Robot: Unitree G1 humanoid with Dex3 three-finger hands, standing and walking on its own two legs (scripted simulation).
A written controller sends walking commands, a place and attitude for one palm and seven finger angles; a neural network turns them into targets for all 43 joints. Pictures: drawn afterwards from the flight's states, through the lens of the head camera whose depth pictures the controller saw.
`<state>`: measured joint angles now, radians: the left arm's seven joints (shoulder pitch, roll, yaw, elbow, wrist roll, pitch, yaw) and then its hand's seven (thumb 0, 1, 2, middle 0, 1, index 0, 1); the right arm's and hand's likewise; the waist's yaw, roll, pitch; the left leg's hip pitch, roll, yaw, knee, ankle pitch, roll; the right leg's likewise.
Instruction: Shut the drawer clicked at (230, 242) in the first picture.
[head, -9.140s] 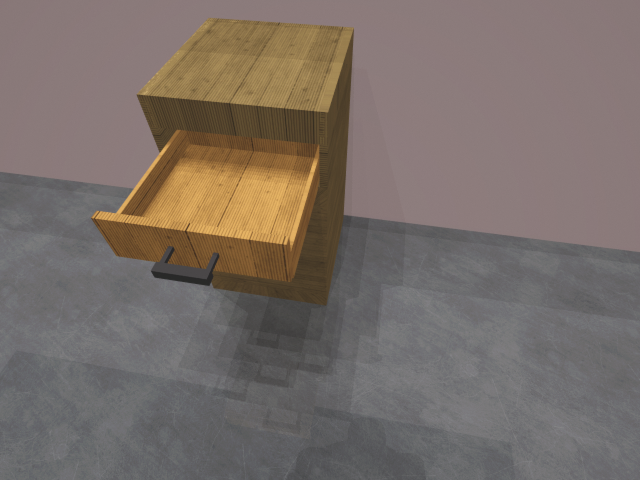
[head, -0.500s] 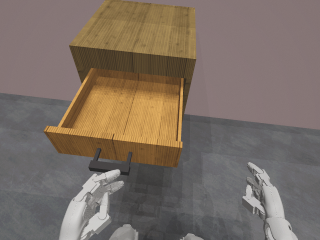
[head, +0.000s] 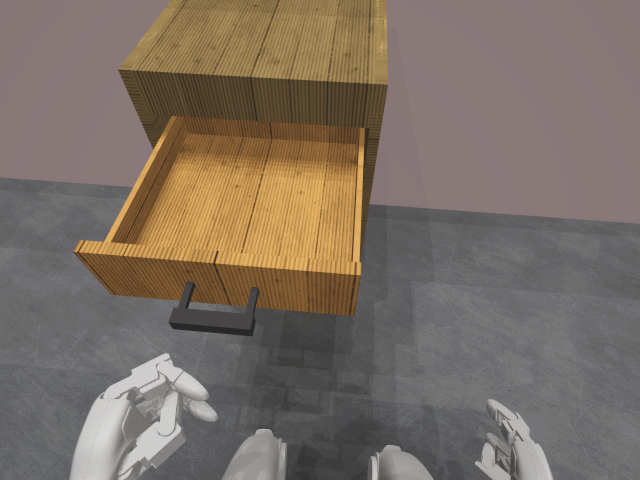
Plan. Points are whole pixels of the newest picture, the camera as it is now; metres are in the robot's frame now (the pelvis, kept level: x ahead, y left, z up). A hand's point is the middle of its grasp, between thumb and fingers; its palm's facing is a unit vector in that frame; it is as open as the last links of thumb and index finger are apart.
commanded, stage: raise the hand and make a fist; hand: left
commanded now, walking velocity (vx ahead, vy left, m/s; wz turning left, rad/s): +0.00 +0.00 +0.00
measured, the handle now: (217, 307) +0.35 +0.17 -0.02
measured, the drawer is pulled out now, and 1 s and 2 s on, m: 0.30 0.30 0.30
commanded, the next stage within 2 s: bring the fist close to the handle in 1.00 s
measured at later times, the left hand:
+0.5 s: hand (183, 442) +0.16 +0.14 +0.08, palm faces -0.04 -1.00 +0.01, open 3.2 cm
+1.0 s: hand (187, 443) +0.16 +0.13 +0.08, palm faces -0.04 -1.00 +0.00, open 3.3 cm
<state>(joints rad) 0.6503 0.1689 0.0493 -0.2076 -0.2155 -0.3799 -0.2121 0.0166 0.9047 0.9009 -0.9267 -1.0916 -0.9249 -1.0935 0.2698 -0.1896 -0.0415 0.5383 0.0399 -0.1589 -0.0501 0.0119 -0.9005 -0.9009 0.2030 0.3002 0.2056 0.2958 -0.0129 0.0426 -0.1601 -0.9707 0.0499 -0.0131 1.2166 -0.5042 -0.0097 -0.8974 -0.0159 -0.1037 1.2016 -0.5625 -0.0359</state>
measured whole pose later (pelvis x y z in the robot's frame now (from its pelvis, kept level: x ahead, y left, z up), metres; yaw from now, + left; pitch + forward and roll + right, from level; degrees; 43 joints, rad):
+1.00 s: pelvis +0.01 +0.01 +0.00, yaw +0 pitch +15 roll -2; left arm 0.82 0.16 -0.10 -0.39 -0.12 -0.39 -0.12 0.02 0.90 0.90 -1.40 -1.60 -1.40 -1.60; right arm 0.24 -0.20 -0.03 0.37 0.04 -0.07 -0.02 0.01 -0.90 -0.90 0.20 0.30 0.20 0.30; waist 0.00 0.04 -0.18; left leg -0.95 0.04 -0.01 1.23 -0.54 0.01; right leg -0.87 -0.03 -0.10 1.19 -0.58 -0.01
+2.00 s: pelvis +0.01 +0.02 -0.05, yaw -1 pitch +23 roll -3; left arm 0.45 0.15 -0.06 -0.11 -0.11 -0.45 -0.10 0.02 0.90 0.90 -1.40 -1.60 -1.40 -1.60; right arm 0.18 -0.21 0.00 0.44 0.00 -0.07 -0.01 0.01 -0.90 -0.90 0.20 0.30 0.20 0.30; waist -0.02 0.02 -0.21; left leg -1.24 0.04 -0.02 1.44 -0.60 0.01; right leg -1.15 -0.02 -0.10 1.40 -0.65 -0.02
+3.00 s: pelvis +0.01 +0.01 -0.05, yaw -1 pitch +25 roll -3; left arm 0.29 0.18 -0.05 -0.02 -0.12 -0.43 -0.08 0.01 0.89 0.93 -1.40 -1.60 -1.40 -1.60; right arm 0.17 -0.23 0.02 0.46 0.00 -0.04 -0.01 0.01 -0.90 -0.90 0.20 0.30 0.20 0.30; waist -0.03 0.03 -0.20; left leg -1.29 0.04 -0.03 1.45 -0.60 0.01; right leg -1.19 -0.02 -0.11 1.42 -0.65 -0.02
